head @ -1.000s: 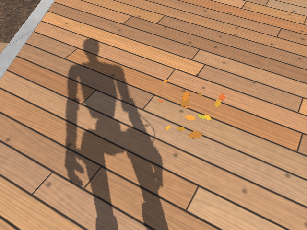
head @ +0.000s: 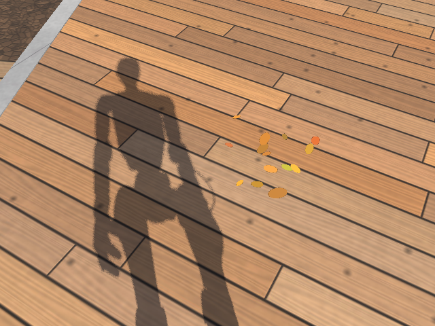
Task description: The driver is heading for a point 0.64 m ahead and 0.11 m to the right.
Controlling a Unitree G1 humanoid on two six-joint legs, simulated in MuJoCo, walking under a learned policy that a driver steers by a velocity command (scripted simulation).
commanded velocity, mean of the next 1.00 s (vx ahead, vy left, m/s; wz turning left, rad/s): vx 0.16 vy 0.00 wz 0.00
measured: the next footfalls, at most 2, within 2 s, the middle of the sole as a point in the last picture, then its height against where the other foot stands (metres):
right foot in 0.84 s outside the picture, level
left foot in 1.38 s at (219, 314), level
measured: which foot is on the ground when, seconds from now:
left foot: down 0.00-0.86, up 0.88-1.00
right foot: down 0.00-0.54, up 0.56-0.82, down 0.84-1.00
